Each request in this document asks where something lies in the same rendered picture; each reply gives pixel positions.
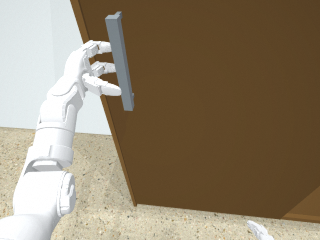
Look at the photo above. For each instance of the left robot hand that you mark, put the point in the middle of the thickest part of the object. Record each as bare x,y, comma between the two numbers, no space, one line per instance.
78,66

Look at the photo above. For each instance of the right robot hand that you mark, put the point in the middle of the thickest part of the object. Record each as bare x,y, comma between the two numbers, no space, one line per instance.
259,231

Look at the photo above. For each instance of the left robot upper arm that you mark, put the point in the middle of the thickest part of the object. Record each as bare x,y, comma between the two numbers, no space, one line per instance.
42,198

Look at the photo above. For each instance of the left robot forearm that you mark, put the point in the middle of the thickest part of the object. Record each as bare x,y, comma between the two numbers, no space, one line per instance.
55,130

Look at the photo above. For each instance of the handle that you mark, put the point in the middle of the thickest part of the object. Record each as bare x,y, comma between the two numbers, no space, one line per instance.
117,44

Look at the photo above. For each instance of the wardrobe door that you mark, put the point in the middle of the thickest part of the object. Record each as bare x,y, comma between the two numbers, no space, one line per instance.
308,206
226,115

